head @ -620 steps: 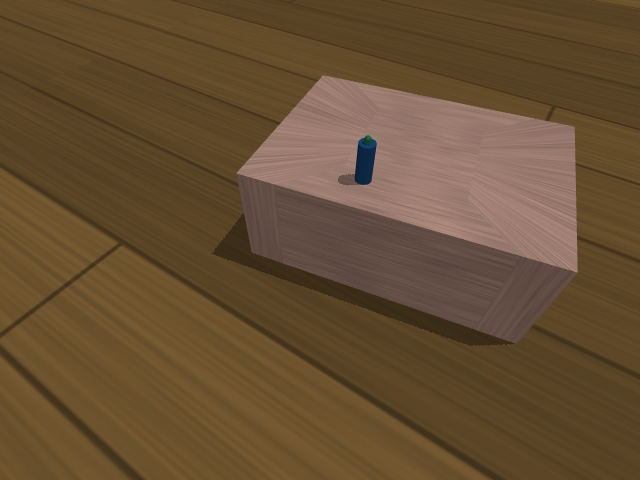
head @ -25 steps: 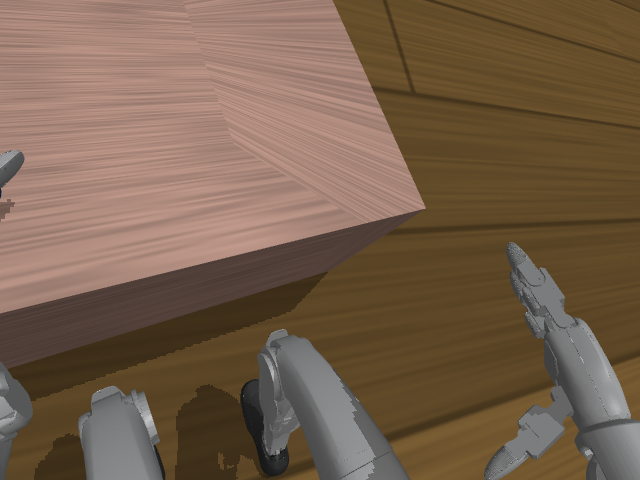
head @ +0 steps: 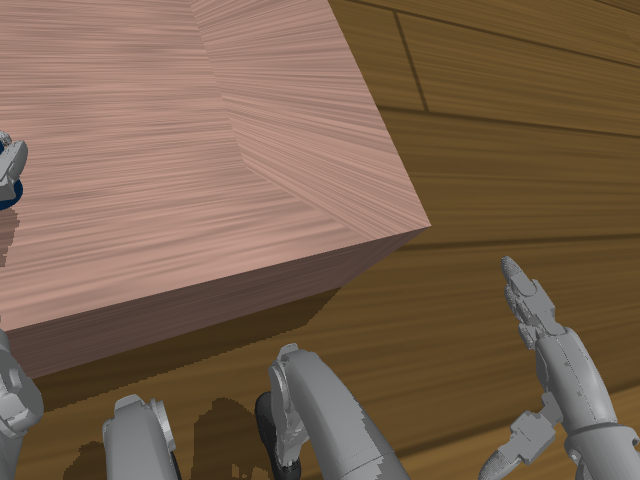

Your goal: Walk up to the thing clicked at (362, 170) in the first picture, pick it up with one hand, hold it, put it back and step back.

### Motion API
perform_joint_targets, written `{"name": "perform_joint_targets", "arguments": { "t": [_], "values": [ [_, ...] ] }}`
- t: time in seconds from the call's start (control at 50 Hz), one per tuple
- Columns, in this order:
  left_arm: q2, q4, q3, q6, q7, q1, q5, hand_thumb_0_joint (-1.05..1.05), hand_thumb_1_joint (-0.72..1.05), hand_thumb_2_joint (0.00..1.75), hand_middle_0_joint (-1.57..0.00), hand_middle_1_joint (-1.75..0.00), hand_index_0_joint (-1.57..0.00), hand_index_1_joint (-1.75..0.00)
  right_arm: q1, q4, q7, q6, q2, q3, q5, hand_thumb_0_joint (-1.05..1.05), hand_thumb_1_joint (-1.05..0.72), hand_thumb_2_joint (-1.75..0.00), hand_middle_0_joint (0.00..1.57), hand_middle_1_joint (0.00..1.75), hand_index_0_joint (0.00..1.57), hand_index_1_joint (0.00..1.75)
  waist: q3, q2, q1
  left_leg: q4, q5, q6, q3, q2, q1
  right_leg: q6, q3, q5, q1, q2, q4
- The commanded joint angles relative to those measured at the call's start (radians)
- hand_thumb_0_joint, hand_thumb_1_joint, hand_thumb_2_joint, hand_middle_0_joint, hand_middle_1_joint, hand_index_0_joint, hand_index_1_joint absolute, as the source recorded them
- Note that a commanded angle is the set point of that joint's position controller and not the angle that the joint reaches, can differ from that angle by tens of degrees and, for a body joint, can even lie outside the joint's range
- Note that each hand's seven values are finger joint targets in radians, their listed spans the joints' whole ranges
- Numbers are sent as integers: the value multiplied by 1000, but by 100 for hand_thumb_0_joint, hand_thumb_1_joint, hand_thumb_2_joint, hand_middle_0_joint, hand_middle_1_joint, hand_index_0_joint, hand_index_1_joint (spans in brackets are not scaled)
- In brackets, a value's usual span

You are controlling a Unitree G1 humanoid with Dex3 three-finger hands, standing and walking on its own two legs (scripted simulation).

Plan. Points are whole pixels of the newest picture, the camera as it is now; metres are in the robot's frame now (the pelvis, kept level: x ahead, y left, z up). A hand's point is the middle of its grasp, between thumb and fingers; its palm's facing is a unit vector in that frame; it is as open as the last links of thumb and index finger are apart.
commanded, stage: settle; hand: left
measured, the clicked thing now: out of the picture +0.55 +0.23 -0.01
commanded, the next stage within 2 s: lift in 0.56 s
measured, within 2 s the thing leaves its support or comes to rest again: neither
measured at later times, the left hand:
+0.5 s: hand out of the picture +0.55 +0.22 +0.01, palm faces +0.21 -0.98 +0.01, open 7.9 cm
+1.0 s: hand out of the picture +0.53 +0.22 +0.05, palm faces +0.21 -0.98 +0.01, open 7.9 cm
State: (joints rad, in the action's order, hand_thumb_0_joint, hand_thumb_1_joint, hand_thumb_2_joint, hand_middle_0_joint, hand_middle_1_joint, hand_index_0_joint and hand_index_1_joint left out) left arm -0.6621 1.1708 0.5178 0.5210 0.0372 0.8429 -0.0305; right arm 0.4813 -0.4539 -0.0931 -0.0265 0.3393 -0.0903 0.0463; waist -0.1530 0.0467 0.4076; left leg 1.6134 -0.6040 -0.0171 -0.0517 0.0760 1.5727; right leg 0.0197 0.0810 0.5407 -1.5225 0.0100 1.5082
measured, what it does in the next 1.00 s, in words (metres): stands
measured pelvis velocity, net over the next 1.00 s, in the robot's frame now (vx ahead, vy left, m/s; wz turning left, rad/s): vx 0.01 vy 0.01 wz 0.01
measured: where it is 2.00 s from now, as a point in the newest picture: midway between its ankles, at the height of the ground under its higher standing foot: outside the picture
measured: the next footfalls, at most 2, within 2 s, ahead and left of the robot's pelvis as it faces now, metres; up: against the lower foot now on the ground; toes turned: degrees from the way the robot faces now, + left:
none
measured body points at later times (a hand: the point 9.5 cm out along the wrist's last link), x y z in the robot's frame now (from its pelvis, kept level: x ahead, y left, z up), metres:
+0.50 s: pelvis +0.01 +0.00 +0.03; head +0.19 +0.09 +0.43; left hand +0.53 +0.28 +0.01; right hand +0.18 -0.24 +0.12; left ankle +0.05 +0.11 -0.54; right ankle +0.08 -0.14 -0.54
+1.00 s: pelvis +0.01 +0.01 +0.05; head +0.17 +0.08 +0.46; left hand +0.51 +0.28 +0.05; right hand +0.18 -0.25 +0.11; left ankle +0.05 +0.11 -0.54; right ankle +0.08 -0.14 -0.54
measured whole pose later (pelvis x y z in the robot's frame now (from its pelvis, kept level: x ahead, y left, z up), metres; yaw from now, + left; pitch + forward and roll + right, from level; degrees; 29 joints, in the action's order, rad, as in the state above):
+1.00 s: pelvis +0.01 +0.01 +0.05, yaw +1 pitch +28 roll -6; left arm -0.56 1.14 0.48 0.52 0.04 0.79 0.00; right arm 0.44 -0.24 -0.07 0.00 0.29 -0.05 0.06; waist -0.16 0.03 0.33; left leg 1.43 -0.56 -0.02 -0.03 0.07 1.36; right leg 0.03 0.07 0.50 -1.31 0.01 1.32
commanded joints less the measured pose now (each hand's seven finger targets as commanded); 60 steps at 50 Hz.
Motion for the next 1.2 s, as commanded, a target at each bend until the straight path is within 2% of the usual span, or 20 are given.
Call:
{"name": "perform_joint_targets", "arguments": {
  "t": [0.0, 0.04, 0.08, 0.14, 0.26, 0.34, 0.42, 0.46, 0.52, 0.54, 0.68, 0.78, 0.84, 0.88, 0.96, 1.04, 1.06, 1.1, 1.14, 1.18],
  "values": [
    [-188, -177, 1, 71, -6, 374, 18, 0, 34, 132, -141, -145, -141, -146, 55, -136, 34, -46, 168, -164, -7, 0, 55, -5, 5, 5, 5, 5, -539, -370, -25, -236, 279, 13, -25, -44, -535, -49, -24, -228, 278, -46, -175],
    [-153, -141, -17, 72, -2, 364, 21, 0, 37, 133, -141, -146, -141, -147, 49, -118, 34, -48, 160, -145, -3, 0, 55, -5, 5, 5, 5, 5, -508, -348, -20, -244, 263, 11, -22, -44, -520, -46, -27, -221, 280, -46, -191],
    [-202, -165, -2, 83, -10, 381, 12, 0, 37, 133, -141, -145, -141, -147, 50, -133, 34, -49, 156, -135, -3, 0, 55, -5, 5, 5, 5, 5, -538, -354, -29, -254, 264, 11, -22, -47, -536, -46, -29, -222, 306, -44, -198],
    [-162, -157, -17, 90, -3, 398, 27, 0, 34, 133, -142, -147, -142, -148, 53, -118, 35, -46, 151, -128, -3, 0, 55, -5, 5, 5, 5, 5, -563, -376, -30, -264, 329, 19, -26, -44, -591, -51, -22, -260, 308, -47, -196],
    [-203, -206, -7, 105, -2, 431, 17, 0, 39, 135, -142, -147, -142, -149, 40, -96, 34, -43, 147, -122, 5, 0, 55, -5, 5, 5, 5, 5, -594, -406, -47, -278, 364, 23, -27, -41, -655, -53, -23, -273, 319, -46, -209],
    [-159, -129, -28, 97, -3, 395, 18, 0, 34, 136, -141, -147, -141, -149, 36, -76, 34, -40, 149, -121, 8, 0, 55, -5, 5, 5, 5, 5, -534, -399, -34, -296, 366, 28, -34, -36, -648, -55, -16, -267, 305, -50, -220],
    [-208, -202, -8, 105, -6, 450, 13, 0, 35, 136, -142, -147, -142, -149, 22, -75, 34, -34, 151, -121, 12, 0, 55, -5, 5, 5, 5, 5, -599, -426, -47, -307, 393, 33, -39, -31, -697, -57, -16, -273, 326, -51, -224],
    [-154, -133, -30, 93, 2, 406, 17, 0, 33, 137, -142, -148, -142, -150, 23, -57, 34, -33, 145, -119, 10, 0, 55, -5, 5, 5, 5, 5, -547, -397, -41, -310, 373, 26, -32, -36, -657, -56, -18, -275, 336, -50, -236],
    [-204, -176, 2, 96, -9, 425, 21, 0, 34, 136, -141, -147, -141, -148, 11, -42, 37, -34, 153, -118, 12, 0, 55, -5, 5, 5, 5, 5, -571, -400, -50, -314, 396, 27, -36, -30, -678, -56, -16, -280, 336, -53, -238],
    [-169, -135, -31, 91, -4, 429, 19, 0, 33, 135, -142, -147, -142, -149, 6, -43, 36, -34, 141, -97, 13, 0, 55, -5, 5, 5, 5, 5, -575, -404, -47, -316, 410, 28, -38, -32, -687, -55, -15, -296, 347, -52, -240],
    [-177, -149, -24, 93, -10, 439, 19, 0, 39, 128, -139, -145, -141, -145, -1, 0, 40, -29, 135, -89, 15, 0, 52, -6, 5, 5, 5, 5, -550, -389, -61, -349, 351, 29, -40, -32, -666, -55, -14, -259, 359, -52, -259],
    [-169, -199, -19, 91, 2, 413, 32, 0, 38, 128, -138, -144, -140, -144, 14, 9, 44, -28, 143, -110, 12, 0, 52, -6, 5, 5, 5, 5, -607, -397, -69, -347, 410, 27, -28, -34, -718, -55, -19, -303, 408, -52, -271],
    [-106, -161, -45, 73, 8, 355, 40, 0, 37, 127, -137, -143, -139, -143, -11, 22, 45, -28, 130, -96, 8, 0, 52, -6, 5, 5, 5, 5, -566, -370, -84, -372, 371, 26, -26, -36, -706, -54, -19, -281, 413, -50, -289],
    [-144, -234, -23, 75, -2, 383, 42, 0, 36, 126, -137, -143, -139, -143, -7, 43, 48, -26, 132, -98, 11, 0, 52, -6, 5, 5, 5, 5, -563, -389, -101, -393, 356, 33, -32, -33, -728, -56, -17, -257, 412, -51, -297],
    [-64, -256, -58, 63, 7, 323, 56, 0, 38, 128, -137, -144, -139, -144, -7, 68, 53, -27, 111, -96, 6, 0, 53, -6, 5, 5, 5, 5, -550, -352, -110, -412, 342, 27, -18, -38, -731, -53, -21, -263, 460, -49, -326],
    [-66, -329, -57, 49, 12, 280, 73, 0, 36, 127, -135, -142, -137, -142, -19, 106, 62, -25, 110, -96, 0, 0, 53, -5, 5, 5, 5, 5, -541, -353, -152, -444, 368, 32, -15, -40, -775, -53, -22, -278, 496, -46, -349],
    [28, -272, -106, 35, 16, 226, 80, 0, 35, 127, -136, -143, -138, -143, -12, 100, 61, -24, 95, -87, -1, 0, 53, -6, 5, 5, 5, 5, -527, -320, -139, -448, 378, 29, -14, -38, -778, -51, -20, -291, 511, -48, -361],
    [-63, -418, -51, 39, 2, 268, 82, 0, 37, 127, -135, -142, -137, -142, -1, 128, 69, -19, 114, -110, -2, 0, 53, -5, 5, 5, 5, 5, -541, -337, -168, -473, 369, 34, -12, -39, -803, -50, -22, -283, 538, -47, -377],
    [46, -353, -100, 20, 8, 148, 90, 0, 36, 126, -134, -140, -136, -140, -7, 139, 67, -15, 91, -92, -5, 0, 54, -5, 5, 5, 5, 5, -484, -293, -182, -503, 358, 37, -17, -37, -803, -52, -16, -271, 550, -48, -392],
    [67, -418, -103, 18, 7, 123, 110, 0, 39, 129, -136, -142, -138, -142, -10, 139, 72, -19, 82, -89, -11, 0, 54, -5, 5, 5, 5, 5, -492, -268, -193, -514, 358, 32, -11, -40, -811, -46, -19, -291, 601, -45, -408]
  ]
}}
